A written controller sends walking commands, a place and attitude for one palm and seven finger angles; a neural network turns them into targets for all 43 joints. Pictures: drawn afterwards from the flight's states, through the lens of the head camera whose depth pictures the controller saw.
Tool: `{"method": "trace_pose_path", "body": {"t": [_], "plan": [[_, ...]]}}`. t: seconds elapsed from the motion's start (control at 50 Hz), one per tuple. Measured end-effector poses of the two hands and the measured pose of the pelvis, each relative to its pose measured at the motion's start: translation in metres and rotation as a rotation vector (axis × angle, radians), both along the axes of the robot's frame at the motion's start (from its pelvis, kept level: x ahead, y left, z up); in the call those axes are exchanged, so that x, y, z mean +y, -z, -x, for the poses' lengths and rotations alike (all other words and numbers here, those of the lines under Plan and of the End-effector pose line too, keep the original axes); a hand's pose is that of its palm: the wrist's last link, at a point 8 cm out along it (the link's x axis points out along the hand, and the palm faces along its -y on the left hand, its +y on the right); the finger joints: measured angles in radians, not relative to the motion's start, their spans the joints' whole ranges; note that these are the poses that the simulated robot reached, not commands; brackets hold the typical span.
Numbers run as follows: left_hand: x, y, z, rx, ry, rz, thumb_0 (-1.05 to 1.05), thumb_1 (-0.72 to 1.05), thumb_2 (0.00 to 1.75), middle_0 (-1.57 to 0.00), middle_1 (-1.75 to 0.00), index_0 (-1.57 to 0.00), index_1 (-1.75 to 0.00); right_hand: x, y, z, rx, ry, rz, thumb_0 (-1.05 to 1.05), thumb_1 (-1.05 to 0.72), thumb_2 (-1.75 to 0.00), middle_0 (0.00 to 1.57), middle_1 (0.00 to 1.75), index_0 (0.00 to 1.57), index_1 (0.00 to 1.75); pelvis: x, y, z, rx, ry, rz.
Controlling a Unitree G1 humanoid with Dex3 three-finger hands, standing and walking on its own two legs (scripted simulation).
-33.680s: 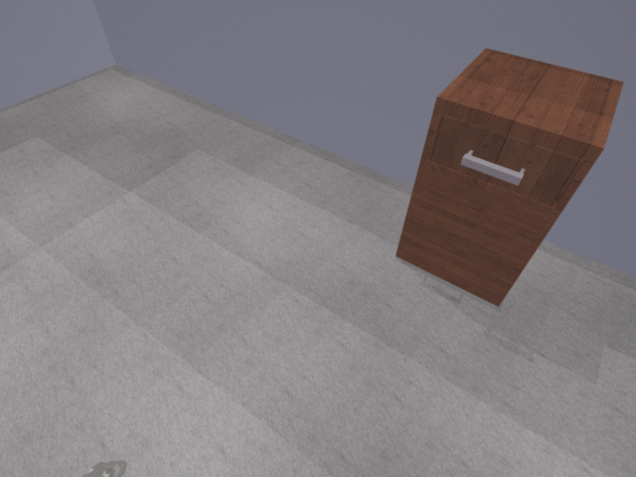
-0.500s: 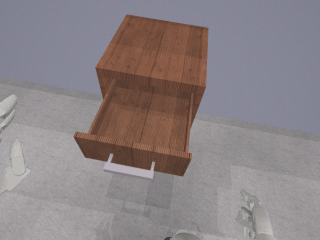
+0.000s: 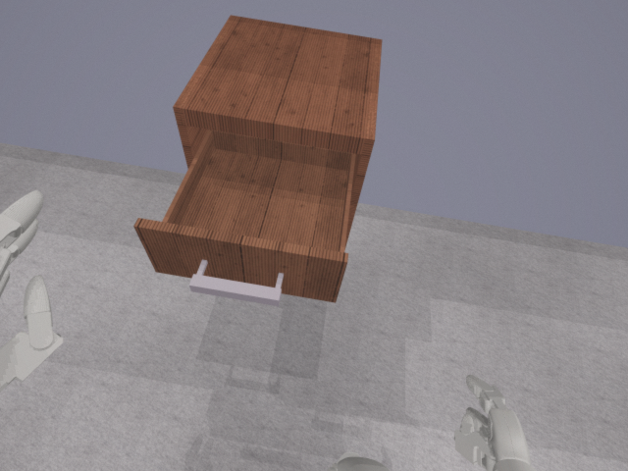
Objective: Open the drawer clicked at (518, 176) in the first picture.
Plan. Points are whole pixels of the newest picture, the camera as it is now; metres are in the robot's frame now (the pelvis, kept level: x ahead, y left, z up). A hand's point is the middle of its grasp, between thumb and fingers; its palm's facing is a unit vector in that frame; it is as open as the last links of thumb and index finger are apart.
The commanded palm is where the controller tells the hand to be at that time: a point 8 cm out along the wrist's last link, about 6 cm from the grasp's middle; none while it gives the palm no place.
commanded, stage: stop stepping back and stand still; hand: left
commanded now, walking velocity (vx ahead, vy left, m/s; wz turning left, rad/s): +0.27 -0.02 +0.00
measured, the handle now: (239, 280) +0.45 +0.15 -0.18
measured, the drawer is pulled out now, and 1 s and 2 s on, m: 0.29 0.29 0.29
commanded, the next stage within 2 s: let the arm hang, fingers relaxed in 0.70 s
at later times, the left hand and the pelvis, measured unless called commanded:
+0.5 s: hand (81, 428) +0.14 +0.18 +0.16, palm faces +0.25 -0.83 -0.50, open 7.4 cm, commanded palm +0.08 +0.24 +0.18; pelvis -0.06 -0.04 +0.01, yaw -2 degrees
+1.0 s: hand out of the picture +0.09 +0.19 -0.10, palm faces +0.01 -0.95 -0.32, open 7.4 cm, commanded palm none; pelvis -0.06 -0.02 +0.00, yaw -1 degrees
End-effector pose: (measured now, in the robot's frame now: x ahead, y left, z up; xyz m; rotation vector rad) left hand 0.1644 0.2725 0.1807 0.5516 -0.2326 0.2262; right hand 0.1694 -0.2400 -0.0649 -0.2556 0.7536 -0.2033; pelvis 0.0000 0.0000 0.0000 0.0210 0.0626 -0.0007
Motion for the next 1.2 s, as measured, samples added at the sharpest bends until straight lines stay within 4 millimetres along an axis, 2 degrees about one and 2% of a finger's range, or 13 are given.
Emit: {"method": "trace_pose_path", "body": {"t": [0.1, 0.22, 0.32, 0.4, 0.54, 0.8, 0.84, 0.88, 0.92, 0.98, 1.02, 1.08, 1.2], "plan": [[-0.016, -0.018, 0.023, -0.068, -0.026, -0.016, 0.02, 0.89, 0.89, -0.21, -0.3, -0.21, -0.3, -0.001, 0.005, 0.031, -0.03, 0.006, -0.076, 0.01, -0.9, -0.9, 0.2, 0.3, 0.2, 0.3, -0.015, -0.001, 0.018, -0.017, 0.031, 0.023], [-0.045, -0.012, 0.036, -0.064, -0.016, 0.024, 0.02, 0.89, 0.89, -0.21, -0.3, -0.21, -0.3, -0.018, 0.021, 0.071, 0.006, 0.012, -0.123, 0.01, -0.9, -0.9, 0.2, 0.3, 0.2, 0.3, -0.035, 0.0, 0.043, -0.046, 0.037, 0.03], [-0.049, -0.004, 0.043, 0.0, -0.021, 0.05, 0.01, 0.89, 0.89, -0.21, -0.3, -0.21, -0.3, -0.041, 0.012, 0.105, 0.06, 0.062, -0.075, 0.01, -0.9, -0.9, 0.21, 0.3, 0.2, 0.3, -0.041, -0.01, 0.048, -0.032, 0.04, 0.003], [-0.048, -0.001, 0.051, 0.022, -0.001, 0.026, 0.02, 0.89, 0.89, -0.21, -0.3, -0.21, -0.3, -0.056, 0.007, 0.115, 0.051, 0.075, -0.011, 0.01, -0.9, -0.9, 0.2, 0.3, 0.2, 0.3, -0.039, -0.007, 0.053, -0.034, 0.02, 0.024], [-0.045, -0.009, 0.061, 0.015, 0.012, -0.021, 0.02, 0.89, 0.89, -0.21, -0.3, -0.21, -0.3, -0.056, -0.002, 0.104, -0.017, 0.058, -0.011, 0.02, -0.9, -0.9, 0.2, 0.3, 0.2, 0.3, -0.037, -0.009, 0.058, -0.051, 0.029, 0.017], [-0.035, 0.0, 0.056, 0.016, -0.052, 0.057, 0.02, 0.89, 0.89, -0.21, -0.3, -0.21, -0.3, -0.017, -0.005, 0.068, -0.073, -0.016, -0.084, 0.01, -0.9, -0.9, 0.2, 0.3, 0.2, 0.3, -0.03, -0.01, 0.055, -0.058, 0.036, 0.026], [-0.03, 0.027, 0.047, 0.106, -0.041, 0.044, 0.01, 0.89, 0.89, -0.21, -0.3, -0.21, -0.3, -0.016, 0.005, 0.067, -0.043, -0.064, -0.098, 0.01, -0.9, -0.9, 0.2, 0.3, 0.2, 0.3, -0.027, -0.008, 0.057, -0.041, 0.017, 0.026], [-0.02, 0.083, 0.037, 0.328, -0.084, 0.108, 0.01, 0.9, 0.89, -0.2, -0.3, -0.2, -0.3, -0.017, 0.021, 0.069, 0.031, -0.083, -0.109, 0.01, -0.9, -0.9, 0.2, 0.3, 0.2, 0.3, -0.024, -0.005, 0.059, -0.035, 0.009, 0.023], [-0.016, 0.148, 0.041, 0.585, -0.148, 0.196, 0.0, 0.9, 0.89, -0.2, -0.3, -0.2, -0.3, -0.019, 0.033, 0.078, 0.094, -0.075, -0.117, 0.01, -0.9, -0.9, 0.2, 0.3, 0.2, 0.3, -0.022, -0.003, 0.06, -0.036, 0.009, 0.02], [-0.03, 0.231, 0.073, 0.937, -0.203, 0.303, 0.01, 0.91, 0.89, -0.2, -0.3, -0.2, -0.3, -0.022, 0.042, 0.101, 0.177, -0.044, -0.114, 0.01, -0.9, -0.9, 0.2, 0.3, 0.2, 0.3, -0.022, -0.002, 0.062, -0.052, 0.017, 0.014], [-0.049, 0.271, 0.105, 1.125, -0.207, 0.365, 0.01, 0.91, 0.89, -0.19, -0.3, -0.2, -0.3, -0.024, 0.044, 0.123, 0.243, -0.019, -0.103, 0.01, -0.9, -0.9, 0.2, 0.3, 0.2, 0.3, -0.024, -0.003, 0.063, -0.065, 0.024, 0.012], [-0.08, 0.308, 0.157, 1.346, -0.197, 0.449, 0.01, 0.91, 0.89, -0.2, -0.3, -0.2, -0.3, -0.028, 0.046, 0.16, 0.362, 0.019, -0.085, 0.01, -0.9, -0.9, 0.2, 0.3, 0.2, 0.3, -0.027, -0.005, 0.065, -0.078, 0.029, 0.017], [-0.071, 0.32, 0.228, 1.526, -0.326, 0.479, -0.01, 0.99, 0.89, -0.2, -0.3, -0.2, -0.3, -0.026, 0.052, 0.231, 0.601, 0.069, -0.085, 0.01, -0.91, -0.9, 0.2, 0.3, 0.2, 0.3, -0.031, -0.01, 0.069, -0.081, 0.021, 0.029]]}}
